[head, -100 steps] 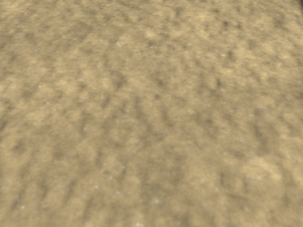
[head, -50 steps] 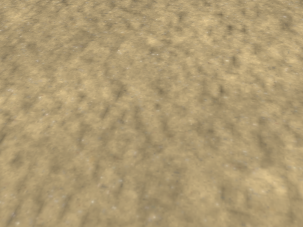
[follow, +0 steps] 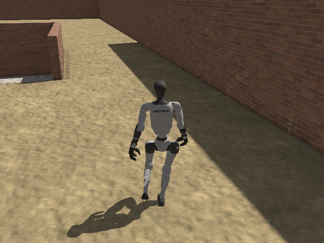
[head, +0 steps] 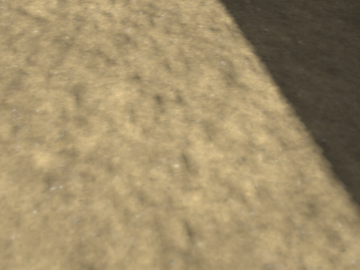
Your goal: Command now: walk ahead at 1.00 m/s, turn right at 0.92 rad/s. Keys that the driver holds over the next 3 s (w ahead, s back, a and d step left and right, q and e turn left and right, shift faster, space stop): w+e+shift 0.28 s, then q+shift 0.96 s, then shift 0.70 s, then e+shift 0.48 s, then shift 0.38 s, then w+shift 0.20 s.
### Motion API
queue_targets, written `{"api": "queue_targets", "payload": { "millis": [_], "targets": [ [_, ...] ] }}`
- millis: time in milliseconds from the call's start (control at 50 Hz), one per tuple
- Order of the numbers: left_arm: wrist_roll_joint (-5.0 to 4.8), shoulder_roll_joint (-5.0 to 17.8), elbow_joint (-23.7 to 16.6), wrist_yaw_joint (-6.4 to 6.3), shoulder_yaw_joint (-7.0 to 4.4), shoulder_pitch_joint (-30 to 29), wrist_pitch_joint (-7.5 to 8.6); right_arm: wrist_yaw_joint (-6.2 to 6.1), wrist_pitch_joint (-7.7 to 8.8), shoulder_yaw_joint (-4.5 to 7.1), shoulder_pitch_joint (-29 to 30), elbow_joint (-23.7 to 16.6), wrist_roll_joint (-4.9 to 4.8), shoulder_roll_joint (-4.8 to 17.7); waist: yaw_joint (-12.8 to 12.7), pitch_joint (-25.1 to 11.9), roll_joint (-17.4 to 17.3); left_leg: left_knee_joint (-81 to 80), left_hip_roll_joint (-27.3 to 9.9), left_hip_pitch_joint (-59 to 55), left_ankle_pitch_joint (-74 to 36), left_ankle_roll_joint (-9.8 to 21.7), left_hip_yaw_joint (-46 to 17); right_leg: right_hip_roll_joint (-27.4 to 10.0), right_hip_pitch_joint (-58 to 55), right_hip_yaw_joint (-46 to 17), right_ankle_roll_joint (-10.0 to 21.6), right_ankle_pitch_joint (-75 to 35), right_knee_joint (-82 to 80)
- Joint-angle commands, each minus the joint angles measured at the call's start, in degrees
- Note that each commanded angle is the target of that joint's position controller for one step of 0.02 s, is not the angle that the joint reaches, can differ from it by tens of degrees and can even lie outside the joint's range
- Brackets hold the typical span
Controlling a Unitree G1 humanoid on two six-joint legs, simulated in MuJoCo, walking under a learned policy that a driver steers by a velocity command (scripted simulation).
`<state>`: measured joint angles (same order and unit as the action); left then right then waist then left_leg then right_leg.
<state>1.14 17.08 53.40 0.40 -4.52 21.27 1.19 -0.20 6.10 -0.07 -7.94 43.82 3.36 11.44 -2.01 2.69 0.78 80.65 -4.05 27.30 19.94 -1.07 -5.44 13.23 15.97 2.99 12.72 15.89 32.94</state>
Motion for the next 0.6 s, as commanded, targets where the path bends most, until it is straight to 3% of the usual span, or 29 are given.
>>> {"api": "queue_targets", "payload": {
  "millis": [20, 40, 100, 140, 180, 220, 240, 260, 280, 300, 320, 340, 360, 380, 400, 420, 440, 460, 480, 520, 560, 600],
  "targets": [
    [-0.77, 6.3, -5.7, -0.79, -0.86, -2.7, 3.48, 0.6, -1.74, 0.92, -1.1, -5.4, 1.4, 7.6, 5.3, 4.2, -8.4, -11.5, -4.1, 10.1, -0.8, -3.2, 1.9, -17.1, 4.1, -29.8, 8.7, 0.2, -24.3],
    [-0.82, 7.5, -6.0, -0.69, -1.16, -2.4, 4.13, 0.88, -2.11, 0.64, 2.3, -7.0, 1.24, 7.4, 4.4, 4.8, -7.4, -17.4, -4.1, 8.2, -4.0, -3.8, 3.6, -15.0, 6.9, -27.1, 8.2, -4.5, -25.1],
    [-1.15, 8.4, -5.7, -0.02, -1.92, 1.3, 4.53, 1.53, -2.11, -0.47, 11.0, -10.8, -0.71, 5.6, 0.0, 4.1, -2.8, -35.5, -1.9, 2.3, -19.8, -3.1, 6.0, -11.2, 6.2, -22.4, 4.5, -19.4, -23.2],
    [-1.6, 9.2, -5.5, 0.54, -2.45, 4.1, 4.3, 1.42, -2.0, -0.57, 13.4, -12.1, -1.62, 5.9, -2.9, 1.4, 0.1, -42.3, 0.8, 0.1, -25.3, -1.8, 7.0, -11.9, -0.3, -23.2, 2.5, -27.5, -21.6],
    [-1.5, 9.7, -5.8, 0.37, -2.76, 4.4, 4.01, 1.1, -1.75, -0.28, 14.2, -13.3, -1.88, 7.2, -3.3, 0.0, 2.1, -48.3, 2.3, -2.1, -24.9, -0.7, 6.0, -13.2, -6.4, -24.2, 0.8, -33.0, -18.2],
    [-1.17, 11.6, -6.6, -0.02, -3.2, 2.8, 4.03, 0.19, -1.39, 1.31, 7.3, -11.7, -1.94, 11.1, 0.3, -5.6, 2.6, -51.3, 5.2, -12.8, -19.7, 0.3, 5.1, -13.4, -10.6, -25.1, -2.2, -45.9, -8.4],
    [-0.78, 13.9, -7.3, 0.13, -3.63, 0.3, 4.14, -0.56, -1.06, 2.7, -1.7, -9.7, -2.32, 14.1, 5.9, -11.0, 3.0, -50.7, 5.1, -22.5, -15.3, 0.9, 4.6, -13.0, -9.9, -24.9, -3.3, -48.3, 2.4],
    [-0.4, 13.4, -8.5, 0.41, -3.45, -3.9, 4.59, -1.65, -0.94, 4.19, -15.0, -6.6, -2.08, 17.1, 13.6, -16.8, 2.5, -48.5, 1.6, -37.0, -10.3, 1.6, 3.0, -10.9, -2.3, -23.2, -4.4, -42.8, 17.1],
    [0.12, 3.6, -10.9, 0.2, -0.91, -5.4, 5.13, -2.63, -0.79, 5.38, -26.7, -4.2, -0.17, 20.5, 15.6, -23.3, -8.9, -48.9, -12.5, -49.9, 8.9, 1.9, -11.0, -7.1, 9.1, -18.9, -4.1, -2.4, 37.8],
    [-3.33, -0.3, -14.3, 0.21, 0.89, 4.8, 4.93, -1.74, -0.8, 6.12, -18.7, -5.2, 1.56, 24.6, 5.0, -28.3, -29.1, -64.0, -25.1, -53.2, 10.6, 9.2, -46.7, -3.3, 22.7, -12.6, -6.4, 13.8, 49.5],
    [-0.91, 4.6, -10.9, -0.61, 0.76, 2.4, 3.8, -0.91, -1.03, 5.52, -11.7, -6.8, 0.91, 17.3, 5.1, -18.7, -15.2, -64.6, -21.0, -45.2, 9.4, 11.1, -43.0, -8.7, 27.0, -11.4, -6.2, 7.9, 50.7],
    [0.09, 5.1, -10.4, -0.23, 0.57, -1.4, 3.29, -0.33, -0.91, 4.15, -8.7, -6.5, 0.3, 11.7, 4.9, -11.6, -7.1, -62.2, -17.4, -37.2, -5.9, 11.9, -30.1, -10.6, 25.8, -10.0, -7.4, 3.5, 47.9],
    [0.78, 4.1, -10.6, 0.13, 0.85, -3.6, 3.06, 0.2, -0.72, 3.45, -8.9, -4.8, 0.42, 9.3, 4.4, -8.0, -2.3, -60.8, -14.9, -30.7, -26.0, 12.5, -22.1, -10.9, 23.6, -9.4, -8.4, 3.8, 46.1],
    [1.47, 2.9, -12.1, 0.6, 1.05, -7.1, 2.88, 0.41, -0.14, 2.86, -12.4, -2.3, -0.23, 8.4, 4.9, -6.5, -2.4, -60.1, -12.8, -28.1, -39.8, 12.5, -16.6, -10.9, 23.5, -10.4, -9.0, 6.0, 43.3],
    [1.72, 1.3, -13.2, 0.91, 1.54, -7.5, 2.51, 0.66, 0.44, 2.61, -14.6, 0.2, -1.11, 8.0, 3.8, -5.6, -5.1, -60.2, -11.7, -27.0, -46.9, 12.4, -13.7, -10.9, 23.7, -11.0, -9.7, 8.1, 40.1],
    [-2.95, 1.7, -14.6, 0.39, 1.65, -7.8, 3.26, 0.94, 1.64, 3.37, -9.0, -0.8, -5.0, 9.2, 1.1, -5.0, -9.8, -61.3, -9.4, -27.1, -49.7, 12.8, -11.5, -14.6, 23.6, -9.9, -10.2, 8.7, 36.3],
    [-2.67, 2.3, -15.3, 0.37, 2.13, -9.7, 3.63, 0.92, 1.89, 3.08, -7.4, -0.7, -5.94, 8.7, 0.5, -5.1, -8.0, -62.1, -9.0, -25.0, -50.4, 12.9, -10.6, -15.2, 23.1, -8.7, -11.0, 8.5, 29.3],
    [-1.56, 1.7, -16.5, 0.47, 2.64, -12.7, 4.16, 0.65, 1.72, 3.46, -7.1, -0.6, -5.89, 10.1, 0.7, -4.2, -5.3, -63.0, -8.2, -21.3, -52.4, 13.3, -9.5, -14.7, 20.5, -6.7, -12.0, 6.3, 21.5],
    [-1.07, 1.0, -17.3, 0.88, 3.34, -14.6, 4.79, 0.04, 1.1, 4.39, -6.1, -0.8, -5.9, 13.2, 0.6, -4.7, -4.8, -63.9, -6.6, -16.8, -52.4, 13.2, -7.1, -13.4, 14.4, -5.2, -12.8, -0.1, 13.1],
    [-1.15, 1.8, -17.7, 1.6, 3.49, -16.9, 5.09, -0.77, 0.31, 6.19, -6.8, -1.1, -5.69, 18.3, 0.9, -6.1, -6.7, -65.1, -4.3, -11.8, -45.5, 11.4, -5.5, -10.3, 3.4, -4.4, -13.3, -13.1, 3.1],
    [-1.03, 5.0, -17.7, 1.15, 2.39, -17.4, 4.34, -0.99, 0.08, 6.63, -7.7, -1.4, -5.89, 18.6, -0.2, -6.0, -6.7, -63.3, -3.7, -11.0, -36.8, 8.6, -6.9, -10.1, -2.6, -6.7, -12.3, -21.0, -2.3],
    [0.22, 6.9, -17.0, -0.03, 1.32, -15.0, 3.79, -1.1, -0.21, 6.29, -8.2, -1.9, -6.03, 16.4, -2.1, -6.9, -5.7, -55.9, -1.0, -10.0, -35.0, 5.0, -6.7, -11.4, -9.5, -7.7, -10.5, -26.2, -6.3]
  ]
}}
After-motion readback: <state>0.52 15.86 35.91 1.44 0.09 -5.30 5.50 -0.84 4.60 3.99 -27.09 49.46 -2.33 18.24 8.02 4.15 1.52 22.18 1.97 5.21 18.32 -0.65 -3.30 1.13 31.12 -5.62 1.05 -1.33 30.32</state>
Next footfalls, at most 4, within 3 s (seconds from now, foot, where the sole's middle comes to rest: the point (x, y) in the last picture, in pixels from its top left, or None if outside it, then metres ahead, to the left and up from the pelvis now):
0.26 left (138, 269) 0.49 0.17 -0.75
0.62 right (220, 225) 0.67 -0.13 -0.75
1.04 left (149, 222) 0.67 0.15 -0.75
1.46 right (201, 204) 0.76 -0.05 -0.75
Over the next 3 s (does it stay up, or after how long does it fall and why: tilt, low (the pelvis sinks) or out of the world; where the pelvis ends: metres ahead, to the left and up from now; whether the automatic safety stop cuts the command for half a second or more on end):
stays up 0.74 0.03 0.02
